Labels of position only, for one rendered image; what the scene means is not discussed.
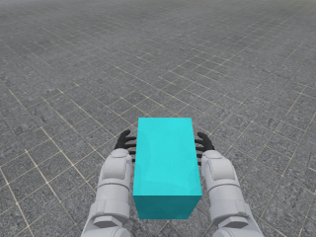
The left robot hand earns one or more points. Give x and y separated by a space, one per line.
123 139

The robot left forearm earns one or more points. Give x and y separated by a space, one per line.
111 208

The carton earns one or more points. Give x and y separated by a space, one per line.
166 183

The robot right forearm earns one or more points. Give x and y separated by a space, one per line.
227 206

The robot left upper arm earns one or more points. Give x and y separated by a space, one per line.
115 231

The right robot hand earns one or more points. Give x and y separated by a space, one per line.
206 143

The robot right upper arm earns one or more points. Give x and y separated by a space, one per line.
235 232

